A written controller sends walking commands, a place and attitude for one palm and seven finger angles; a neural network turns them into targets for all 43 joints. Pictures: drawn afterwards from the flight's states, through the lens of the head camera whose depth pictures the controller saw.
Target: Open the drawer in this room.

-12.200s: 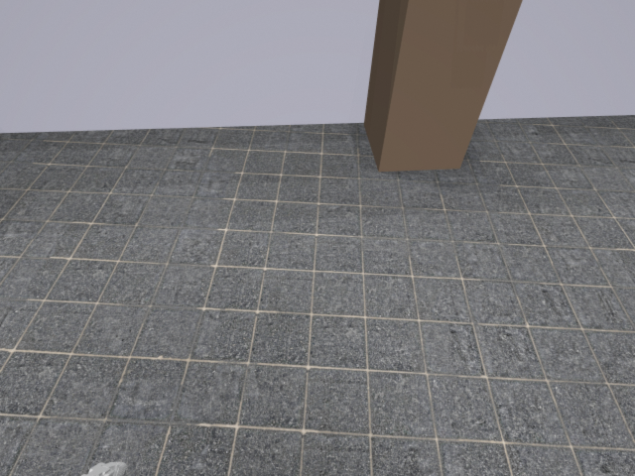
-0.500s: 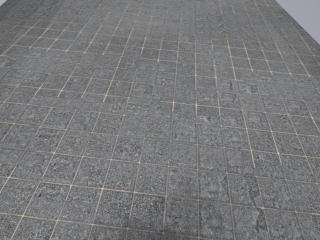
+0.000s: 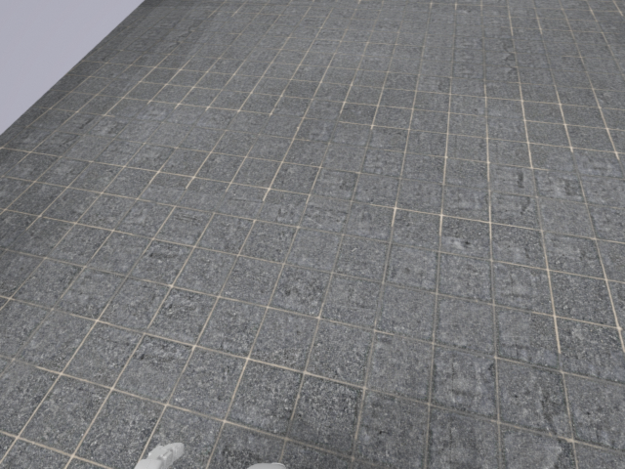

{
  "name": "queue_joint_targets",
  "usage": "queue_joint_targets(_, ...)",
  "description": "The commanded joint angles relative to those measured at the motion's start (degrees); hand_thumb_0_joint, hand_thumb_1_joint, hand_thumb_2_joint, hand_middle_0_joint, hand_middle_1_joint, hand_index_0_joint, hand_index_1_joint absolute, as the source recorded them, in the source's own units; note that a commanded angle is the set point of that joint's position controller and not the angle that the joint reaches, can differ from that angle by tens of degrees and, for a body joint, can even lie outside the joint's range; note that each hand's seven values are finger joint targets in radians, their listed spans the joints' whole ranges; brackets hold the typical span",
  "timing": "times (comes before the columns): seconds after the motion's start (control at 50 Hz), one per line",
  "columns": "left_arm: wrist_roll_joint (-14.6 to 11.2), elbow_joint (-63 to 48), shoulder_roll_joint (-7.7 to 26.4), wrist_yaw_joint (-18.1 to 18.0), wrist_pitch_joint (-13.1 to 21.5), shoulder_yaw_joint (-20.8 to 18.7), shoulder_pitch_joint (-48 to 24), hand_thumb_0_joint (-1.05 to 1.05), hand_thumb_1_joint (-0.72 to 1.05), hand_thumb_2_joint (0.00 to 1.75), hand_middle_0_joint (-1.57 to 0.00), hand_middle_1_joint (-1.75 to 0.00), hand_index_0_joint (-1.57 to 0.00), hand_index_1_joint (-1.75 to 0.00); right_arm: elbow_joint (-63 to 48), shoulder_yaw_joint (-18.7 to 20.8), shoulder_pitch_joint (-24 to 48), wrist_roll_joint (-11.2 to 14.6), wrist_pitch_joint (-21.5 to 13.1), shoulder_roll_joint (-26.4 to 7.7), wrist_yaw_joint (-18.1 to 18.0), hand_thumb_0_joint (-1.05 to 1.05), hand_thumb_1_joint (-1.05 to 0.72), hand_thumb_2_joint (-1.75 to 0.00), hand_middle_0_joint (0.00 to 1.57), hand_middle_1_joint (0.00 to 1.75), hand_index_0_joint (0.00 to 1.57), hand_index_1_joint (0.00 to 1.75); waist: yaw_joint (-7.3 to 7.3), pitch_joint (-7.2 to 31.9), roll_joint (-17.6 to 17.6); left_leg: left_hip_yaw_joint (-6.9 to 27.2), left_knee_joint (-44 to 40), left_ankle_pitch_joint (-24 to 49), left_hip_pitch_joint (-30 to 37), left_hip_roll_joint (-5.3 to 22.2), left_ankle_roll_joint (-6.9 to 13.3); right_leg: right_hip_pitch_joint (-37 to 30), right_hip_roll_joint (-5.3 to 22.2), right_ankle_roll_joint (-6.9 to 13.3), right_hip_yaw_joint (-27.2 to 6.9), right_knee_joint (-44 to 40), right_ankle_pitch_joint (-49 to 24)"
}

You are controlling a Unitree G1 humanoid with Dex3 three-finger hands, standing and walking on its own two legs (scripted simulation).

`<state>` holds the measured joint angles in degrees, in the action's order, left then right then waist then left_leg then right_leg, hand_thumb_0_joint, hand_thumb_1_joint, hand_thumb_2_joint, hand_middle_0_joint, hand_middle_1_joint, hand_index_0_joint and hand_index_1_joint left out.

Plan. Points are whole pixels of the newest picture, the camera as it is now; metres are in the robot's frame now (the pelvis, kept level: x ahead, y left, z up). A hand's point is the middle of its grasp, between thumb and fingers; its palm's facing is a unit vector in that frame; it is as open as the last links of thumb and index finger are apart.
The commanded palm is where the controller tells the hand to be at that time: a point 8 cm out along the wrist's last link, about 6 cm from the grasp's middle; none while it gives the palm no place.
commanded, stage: turn or walk to find it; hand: left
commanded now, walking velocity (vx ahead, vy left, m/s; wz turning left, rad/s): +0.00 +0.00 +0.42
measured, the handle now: out of the picture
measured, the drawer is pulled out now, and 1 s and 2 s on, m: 0.00 0.00 0.00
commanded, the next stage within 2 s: stand and wait in 0.92 s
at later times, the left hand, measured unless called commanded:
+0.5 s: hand out of the picture -0.02 +0.26 -0.18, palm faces +0.25 -0.94 -0.24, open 7.4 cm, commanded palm none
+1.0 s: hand out of the picture +0.00 +0.20 -0.14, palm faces +0.43 -0.86 -0.28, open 7.4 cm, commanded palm none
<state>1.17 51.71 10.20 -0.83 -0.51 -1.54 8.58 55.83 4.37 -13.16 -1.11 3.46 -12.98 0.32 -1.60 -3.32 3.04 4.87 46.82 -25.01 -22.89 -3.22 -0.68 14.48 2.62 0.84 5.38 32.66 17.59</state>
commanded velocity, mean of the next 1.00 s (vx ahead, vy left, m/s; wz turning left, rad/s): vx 0.00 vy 0.00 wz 0.38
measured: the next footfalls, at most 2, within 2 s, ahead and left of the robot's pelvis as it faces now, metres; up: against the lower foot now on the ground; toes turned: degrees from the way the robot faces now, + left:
left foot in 0.36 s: -0.01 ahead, +0.15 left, +0.00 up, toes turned +15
right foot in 0.78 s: +0.08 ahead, -0.07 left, +0.00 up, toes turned +16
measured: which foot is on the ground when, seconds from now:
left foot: up 0.00-0.34, down 0.36-0.80, up 0.82-1.00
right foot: down 0.00-0.36, up 0.38-0.76, down 0.78-1.00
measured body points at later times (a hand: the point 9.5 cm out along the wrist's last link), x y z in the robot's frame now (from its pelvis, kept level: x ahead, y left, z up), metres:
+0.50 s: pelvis -0.01 +0.04 +0.00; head +0.03 +0.08 +0.45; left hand -0.04 +0.31 -0.16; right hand +0.13 -0.18 -0.13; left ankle -0.05 +0.14 -0.73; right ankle -0.01 -0.11 -0.66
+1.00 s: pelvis +0.00 -0.01 +0.01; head +0.04 -0.03 +0.46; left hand -0.03 +0.25 -0.12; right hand +0.14 -0.22 -0.16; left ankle -0.11 +0.12 -0.64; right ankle +0.04 -0.08 -0.73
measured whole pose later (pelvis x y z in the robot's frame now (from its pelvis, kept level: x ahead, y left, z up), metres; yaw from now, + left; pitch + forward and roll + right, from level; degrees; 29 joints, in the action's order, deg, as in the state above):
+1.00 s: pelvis +0.00 -0.01 +0.01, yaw +27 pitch -1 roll +2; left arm 1.4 52.6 9.0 -1.1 -0.4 -1.2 10.9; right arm 56.9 4.8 -13.1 -1.3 4.1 -14.3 1.0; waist -1.3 -4.0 2.8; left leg 2.2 65.4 -21.9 -26.3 0.2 -2.7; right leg 12.6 4.5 2.1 9.5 29.2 16.0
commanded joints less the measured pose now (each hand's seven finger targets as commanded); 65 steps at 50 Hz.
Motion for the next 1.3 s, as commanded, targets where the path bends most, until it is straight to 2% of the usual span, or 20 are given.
queue_joint_targets(0.0,-0.1,-3.9,10.4,-1.3,0.8,-3.0,-1.2,0.0,0.9,0.9,-0.2,-0.3,-0.2,-0.3,-3.5,1.7,0.3,-0.2,-0.2,-5.1,0.6,0.0,-0.9,-0.9,0.2,0.3,0.2,0.3,0.0,-1.0,-11.0,-0.5,23.0,1.8,-8.3,4.3,-1.2,1.0,16.8,5.7,-11.2,-17.5,-6.6)
queue_joint_targets(0.04,0.0,-3.7,9.6,-1.1,1.2,-2.7,-0.2,0.0,0.9,0.9,-0.2,-0.3,-0.2,-0.3,-2.7,1.4,-1.3,-0.2,-0.1,-4.4,0.8,0.0,-0.9,-0.9,0.2,0.3,0.2,0.3,0.09,0.4,-12.3,-2.2,23.0,4.4,-8.1,4.6,-2.4,-1.3,15.0,4.8,-6.3,-16.1,-11.2)
queue_joint_targets(0.2,0.7,-0.1,13.3,-1.0,0.8,-3.9,7.8,0.0,0.9,0.9,-0.2,-0.3,-0.2,-0.3,-4.0,-0.3,5.7,0.5,-1.2,-2.8,0.6,0.0,-0.9,-0.9,0.2,0.3,0.2,0.3,4.63,3.6,-13.6,-7.8,0.7,-2.3,-3.2,5.1,-3.1,-10.6,17.8,7.2,-3.6,-10.3,-27.8)
queue_joint_targets(0.28,0.3,0.8,14.1,-0.8,0.2,-4.2,6.0,0.0,0.9,0.9,-0.2,-0.3,-0.2,-0.3,-3.0,-0.5,1.5,0.7,-2.1,-3.5,0.3,0.0,-0.9,-0.9,0.2,0.3,0.2,0.3,2.24,6.2,-13.9,-10.4,-16.0,6.9,6.9,4.5,-2.1,-9.0,16.9,3.8,0.5,-3.1,-28.1)
queue_joint_targets(0.3,-0.2,0.6,13.2,-0.7,-0.2,-4.1,6.2,0.0,0.9,0.9,-0.2,-0.3,-0.2,-0.3,-2.7,-0.1,-0.3,0.5,-2.5,-5.2,0.3,0.0,-0.9,-0.9,0.2,0.3,0.2,0.3,0.93,6.9,-9.4,-9.4,-23.4,15.0,14.1,5.4,-1.3,-3.8,15.3,0.9,2.6,1.9,-23.4)
queue_joint_targets(0.34,-0.5,-2.8,7.2,-0.2,-0.9,-2.4,4.8,0.0,0.9,0.9,-0.2,-0.3,-0.2,-0.3,-2.7,2.0,-4.7,0.1,-2.8,-15.0,0.0,0.0,-0.9,-0.9,0.2,0.3,0.2,0.3,-1.42,7.4,14.6,15.3,-27.5,44.3,23.5,26.8,10.1,16.8,4.6,-5.5,4.2,21.4,20.0)
queue_joint_targets(0.36,-0.3,-3.3,7.4,-0.7,-1.6,-2.3,0.5,0.0,0.9,0.9,-0.2,-0.3,-0.2,-0.3,-1.2,2.1,-6.6,-0.1,-2.9,-14.4,-0.8,0.0,-0.9,-0.9,0.2,0.3,0.2,0.3,-3.36,7.7,12.5,15.1,-27.4,43.6,20.5,26.8,12.3,16.6,4.7,-5.1,-1.1,27.5,20.0)
queue_joint_targets(0.46,-0.6,-0.2,7.9,0.3,-1.2,-2.5,1.7,0.0,0.9,0.9,-0.2,-0.3,-0.2,-0.3,-3.3,0.5,1.8,0.0,-3.4,-10.0,-1.5,0.0,-0.9,-0.9,0.2,0.3,0.2,0.3,0.76,5.0,6.1,4.7,-25.3,45.6,18.8,17.4,9.5,16.1,3.9,-5.7,-3.3,29.4,8.1)
queue_joint_targets(0.64,-0.8,-2.5,7.1,-0.1,-1.1,-2.1,-1.1,0.0,0.9,0.9,-0.2,-0.3,-0.2,-0.3,-4.0,1.3,0.7,-0.4,-2.6,-10.3,-1.1,0.0,-0.9,-0.9,0.2,0.3,0.2,0.3,-0.25,4.6,6.3,9.6,-24.5,43.4,16.4,16.4,10.1,9.7,1.0,-5.6,-2.9,14.7,8.5)
queue_joint_targets(0.72,-0.9,-1.5,7.7,-0.3,-0.2,-2.4,4.5,0.0,0.9,0.9,-0.2,-0.3,-0.2,-0.3,-4.8,1.6,3.1,-0.2,-2.3,-9.9,-0.9,0.0,-0.9,-0.9,0.2,0.3,0.2,0.3,2.61,5.5,5.0,11.0,-20.7,36.8,10.0,13.5,7.6,-2.0,-0.6,-4.7,-1.4,-2.1,-1.8)
queue_joint_targets(0.74,-0.7,-1.1,9.0,-0.5,0.4,-2.7,6.5,0.0,0.9,0.9,-0.2,-0.3,-0.2,-0.3,-5.0,1.4,3.0,0.2,-2.3,-8.8,-0.8,0.0,-0.9,-0.9,0.2,0.3,0.2,0.3,3.61,6.3,2.1,9.8,-17.4,29.9,6.1,11.1,5.3,-8.2,1.3,-4.4,-2.8,-9.4,-7.6)
queue_joint_targets(0.78,0.5,-1.6,16.9,-1.1,1.2,-4.1,8.4,0.0,0.9,0.9,-0.2,-0.3,-0.2,-0.3,-7.2,0.7,2.2,0.7,-2.2,-3.5,-0.3,0.0,-0.9,-0.9,0.2,0.3,0.2,0.3,4.36,5.8,-18.7,-2.0,4.2,-8.4,-8.9,-0.7,-1.0,-13.9,24.7,5.5,-23.5,-15.4,-20.6)
queue_joint_targets(0.8,-0.3,-2.1,15.4,-1.3,1.3,-4.2,7.5,0.0,0.9,0.9,-0.2,-0.3,-0.2,-0.3,-6.0,1.3,2.0,0.0,-1.1,-6.3,-0.6,0.0,-0.9,-0.9,0.2,0.3,0.2,0.3,4.31,5.5,-19.2,1.8,13.1,-9.1,-6.8,1.9,-0.6,-7.0,24.7,7.8,-23.2,-17.2,-17.8)
queue_joint_targets(0.84,-0.3,-3.4,12.1,-1.1,1.0,-3.3,1.4,0.0,0.9,0.9,-0.2,-0.3,-0.2,-0.3,-4.1,1.7,1.7,0.0,-0.4,-5.7,0.1,0.0,-0.9,-0.9,0.2,0.3,0.2,0.3,1.47,-0.1,-11.4,1.0,22.7,-1.7,-7.7,3.4,-0.8,-0.9,19.0,6.8,-15.1,-17.4,-9.8)
queue_joint_targets(0.9,0.0,-4.0,9.4,-1.2,1.4,-2.7,-0.1,0.0,0.9,0.9,-0.2,-0.3,-0.2,-0.3,-2.5,1.3,-1.0,-0.2,-0.2,-4.6,0.8,0.0,-0.9,-0.9,0.2,0.3,0.2,0.3,0.31,0.8,-12.5,-1.6,23.5,4.3,-6.7,4.7,-2.2,-1.5,15.1,4.9,-7.0,-16.2,-12.6)
queue_joint_targets(1.06,0.5,2.3,11.4,-0.9,1.5,-2.7,9.6,0.0,0.9,0.9,-0.2,-0.3,-0.2,-0.3,-1.6,-0.9,4.4,0.5,-1.2,-2.1,-0.1,0.0,-0.9,-0.9,0.2,0.3,0.2,0.3,4.64,4.2,-13.0,-6.2,1.6,-0.9,-0.8,4.4,-2.7,-10.2,15.4,7.5,-6.2,-12.4,-31.1)
queue_joint_targets(1.16,0.0,5.6,10.7,-1.1,1.0,-2.4,8.1,0.0,0.9,0.9,-0.2,-0.3,-0.2,-0.3,1.3,-1.8,0.3,0.8,-2.6,-1.3,-0.8,0.0,-0.9,-0.9,0.2,0.3,0.2,0.3,2.21,6.1,-12.9,-8.8,-19.9,9.4,12.3,4.3,-1.5,-6.6,13.1,4.8,-5.1,-8.5,-25.8)
queue_joint_targets(1.18,-0.4,5.9,9.6,-1.2,0.8,-2.2,7.4,0.0,0.9,0.9,-0.2,-0.3,-0.2,-0.3,2.3,-1.7,-1.6,0.8,-3.2,-2.3,-0.8,0.0,-0.9,-0.9,0.2,0.3,0.2,0.3,1.22,6.5,-9.3,-7.3,-26.3,16.0,17.6,6.1,-0.9,-3.6,11.2,2.5,-3.7,-5.2,-21.1)
queue_joint_targets(1.22,-0.8,5.5,4.5,-0.9,0.2,-0.8,9.7,0.0,0.9,0.9,-0.2,-0.3,-0.2,-0.3,2.0,-0.9,-0.8,0.3,-3.9,-8.4,-1.3,0.0,-0.9,-0.9,0.2,0.3,0.2,0.3,2.21,5.8,8.3,6.6,-28.1,31.0,20.9,20.7,5.8,5.5,4.0,-2.6,1.1,1.3,1.6)
queue_joint_targets(1.28,-0.6,8.1,4.5,-0.8,-0.8,-0.1,6.7,0.0,0.9,0.9,-0.2,-0.3,-0.2,-0.3,3.6,-2.0,2.4,0.2,-4.1,-5.6,-2.7,0.0,-0.9,-0.9,0.2,0.3,0.2,0.3,2.11,0.2,10.6,4.5,-30.6,39.8,15.5,20.0,9.3,5.5,3.5,-3.1,-2.6,11.3,11.1)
